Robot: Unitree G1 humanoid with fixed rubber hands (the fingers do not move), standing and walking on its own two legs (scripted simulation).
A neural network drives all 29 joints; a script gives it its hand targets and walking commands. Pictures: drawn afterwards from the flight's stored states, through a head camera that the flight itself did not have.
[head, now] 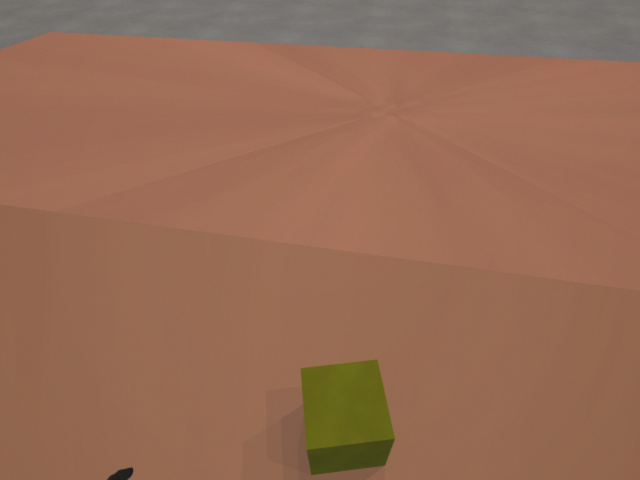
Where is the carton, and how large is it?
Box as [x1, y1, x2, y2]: [301, 360, 394, 474]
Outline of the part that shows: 377,360 301,368 306,445 311,474 384,465 392,445 394,436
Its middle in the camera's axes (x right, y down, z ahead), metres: +0.07 +0.51 +1.08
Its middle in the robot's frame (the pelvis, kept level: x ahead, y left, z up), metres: +0.42 -0.01 -0.66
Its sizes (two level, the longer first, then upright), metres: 0.210 0.200 0.250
